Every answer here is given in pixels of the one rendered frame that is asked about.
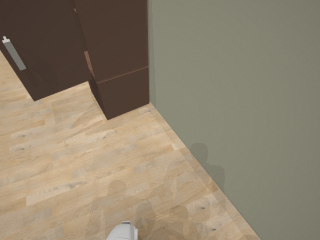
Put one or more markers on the robot left thigh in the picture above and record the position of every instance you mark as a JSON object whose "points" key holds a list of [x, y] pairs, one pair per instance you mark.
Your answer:
{"points": [[123, 232]]}

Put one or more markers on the handle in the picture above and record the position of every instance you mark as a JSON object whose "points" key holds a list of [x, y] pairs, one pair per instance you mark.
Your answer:
{"points": [[13, 53]]}

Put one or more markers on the cupboard door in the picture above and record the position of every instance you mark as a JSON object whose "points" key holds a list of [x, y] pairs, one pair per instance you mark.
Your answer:
{"points": [[45, 36]]}

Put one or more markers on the left robot shin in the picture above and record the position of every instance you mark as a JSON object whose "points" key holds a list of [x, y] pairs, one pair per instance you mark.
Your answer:
{"points": [[126, 222]]}

